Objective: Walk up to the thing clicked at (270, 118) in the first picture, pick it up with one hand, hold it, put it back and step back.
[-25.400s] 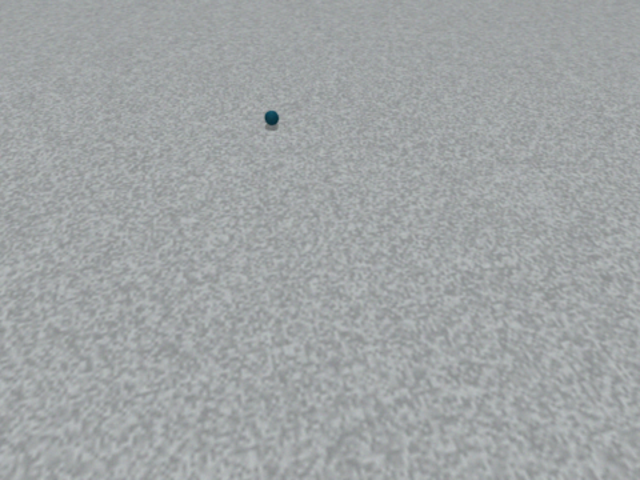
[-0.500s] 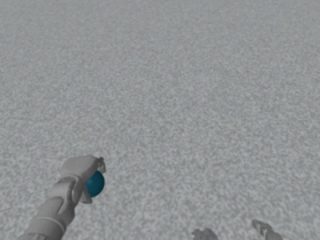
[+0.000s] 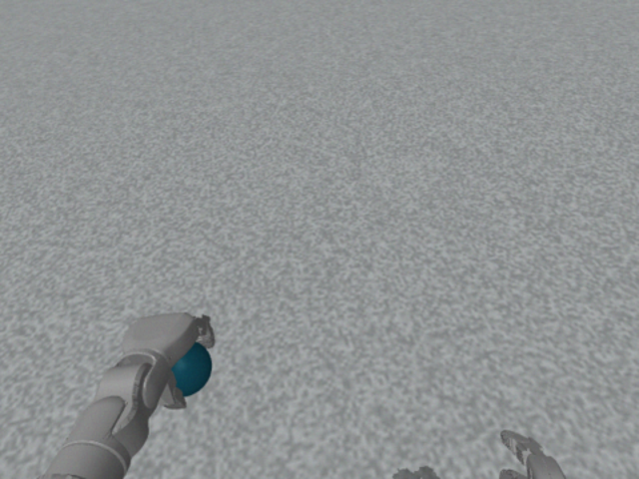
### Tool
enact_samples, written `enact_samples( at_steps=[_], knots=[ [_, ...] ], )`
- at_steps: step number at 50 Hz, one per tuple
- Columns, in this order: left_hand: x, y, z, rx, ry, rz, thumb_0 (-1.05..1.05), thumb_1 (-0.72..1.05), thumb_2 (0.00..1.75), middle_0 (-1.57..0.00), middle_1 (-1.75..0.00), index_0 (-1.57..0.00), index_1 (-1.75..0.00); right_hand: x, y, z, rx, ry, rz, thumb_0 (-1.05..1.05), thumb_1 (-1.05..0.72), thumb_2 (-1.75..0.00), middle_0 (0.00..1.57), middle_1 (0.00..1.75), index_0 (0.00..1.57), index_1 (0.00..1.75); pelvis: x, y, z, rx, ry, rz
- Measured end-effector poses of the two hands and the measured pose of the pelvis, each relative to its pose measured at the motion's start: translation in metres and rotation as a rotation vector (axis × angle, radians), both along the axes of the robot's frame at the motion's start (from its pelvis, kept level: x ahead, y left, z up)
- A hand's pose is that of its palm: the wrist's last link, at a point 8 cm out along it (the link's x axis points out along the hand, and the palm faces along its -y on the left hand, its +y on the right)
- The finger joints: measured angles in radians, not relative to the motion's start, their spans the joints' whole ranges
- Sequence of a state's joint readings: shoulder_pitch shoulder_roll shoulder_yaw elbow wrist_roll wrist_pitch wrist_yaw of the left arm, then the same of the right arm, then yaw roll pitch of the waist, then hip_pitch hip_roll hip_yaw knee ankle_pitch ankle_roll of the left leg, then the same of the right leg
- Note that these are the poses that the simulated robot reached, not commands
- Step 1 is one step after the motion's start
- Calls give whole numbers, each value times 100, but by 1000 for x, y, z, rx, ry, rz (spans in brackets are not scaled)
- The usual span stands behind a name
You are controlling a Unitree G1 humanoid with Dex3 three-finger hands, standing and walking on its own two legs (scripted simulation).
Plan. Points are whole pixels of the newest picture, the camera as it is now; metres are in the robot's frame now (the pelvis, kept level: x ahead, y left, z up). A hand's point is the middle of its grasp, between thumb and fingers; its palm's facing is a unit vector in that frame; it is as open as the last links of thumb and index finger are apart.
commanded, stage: hold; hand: left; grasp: from above
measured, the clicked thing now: (183, 367) +0.31 +0.22 -0.05
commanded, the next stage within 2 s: crouch in 0.56 s
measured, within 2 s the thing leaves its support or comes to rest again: neither
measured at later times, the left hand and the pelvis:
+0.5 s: hand (169, 370) +0.29 +0.22 -0.03, palm faces -0.44 -0.06 -0.90, open 10.0 cm; pelvis +0.00 +0.00 +0.00, yaw +0 degrees
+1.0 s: hand (178, 386) +0.29 +0.23 -0.08, palm faces -0.46 -0.03 -0.89, open 10.0 cm; pelvis +0.00 +0.00 -0.01, yaw +1 degrees
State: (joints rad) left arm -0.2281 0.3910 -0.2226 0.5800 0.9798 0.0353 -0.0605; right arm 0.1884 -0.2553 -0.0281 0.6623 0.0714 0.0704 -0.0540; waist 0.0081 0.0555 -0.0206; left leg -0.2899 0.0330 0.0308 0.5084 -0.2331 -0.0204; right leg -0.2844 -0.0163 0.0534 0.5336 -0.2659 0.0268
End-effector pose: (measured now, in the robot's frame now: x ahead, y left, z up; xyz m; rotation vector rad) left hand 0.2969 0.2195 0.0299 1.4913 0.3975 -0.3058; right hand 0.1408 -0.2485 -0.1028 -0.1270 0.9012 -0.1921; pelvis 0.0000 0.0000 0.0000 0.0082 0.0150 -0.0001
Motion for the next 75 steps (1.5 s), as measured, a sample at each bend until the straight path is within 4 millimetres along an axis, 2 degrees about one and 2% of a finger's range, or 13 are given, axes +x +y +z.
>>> enact_samples(
  at_steps=[14, 38, 44, 51, 56, 61, 66, 71, 75],
  knots=[
    [-5, 2, -2, -7, 14, -9, 0, 2, 51, -65, -70, -65, -64, 6, 4, 5, -2, -12, 9, 1, -91, -90, 20, 30, 20, 30, -1, 1, 2, 0, -7, 0],
    [4, 7, -6, 2, 2, 0, 0, 2, 53, -64, -71, -64, -66, 2, 5, 0, 0, 37, -6, 1, -91, -90, 20, 30, 20, 30, 5, 4, 3, -2, 1, 2],
    [3, 8, -19, 8, 12, 0, 0, 2, 53, -63, -72, -63, -66, 0, 3, 0, -6, 48, -7, 1, -90, -90, 20, 30, 20, 30, 5, 3, 1, -2, 14, 7],
    [2, 10, -59, 30, 33, -14, 0, 2, 53, -64, -71, -64, -66, -13, -6, -11, -40, 107, 1, 1, -90, -90, 21, 30, 20, 30, -1, 2, -10, -6, 79, 18],
    [11, 12, -97, 65, 12, -30, 0, 2, 53, -64, -71, -64, -66, -36, -17, -37, -78, 173, 2, 1, -90, -90, 21, 30, 20, 30, -10, 2, -35, -17, 175, 24],
    [27, 16, -145, 85, -9, -32, 0, 3, 52, -63, -71, -64, -66, -68, -27, -75, -118, 246, -18, 1, -90, -90, 21, 30, 20, 30, -22, 4, -74, -30, 284, 27],
    [43, 18, -199, 94, -19, -34, 0, 3, 51, -63, -71, -63, -66, -105, -32, -122, -150, 323, -45, 1, -90, -90, 20, 30, 20, 30, -35, 7, -120, -44, 390, 24],
    [57, 20, -250, 92, -35, -18, 0, 3, 52, -63, -71, -63, -67, -137, -28, -172, -155, 394, -66, 1, -90, -90, 20, 30, 20, 30, -46, 10, -166, -54, 473, 21],
    [63, 23, -290, 93, -20, -5, 0, 3, 53, -62, -72, -63, -67, -154, -19, -209, -138, 434, -68, 1, -90, -90, 21, 30, 20, 30, -54, 11, -200, -59, 523, 17]
  ],
)
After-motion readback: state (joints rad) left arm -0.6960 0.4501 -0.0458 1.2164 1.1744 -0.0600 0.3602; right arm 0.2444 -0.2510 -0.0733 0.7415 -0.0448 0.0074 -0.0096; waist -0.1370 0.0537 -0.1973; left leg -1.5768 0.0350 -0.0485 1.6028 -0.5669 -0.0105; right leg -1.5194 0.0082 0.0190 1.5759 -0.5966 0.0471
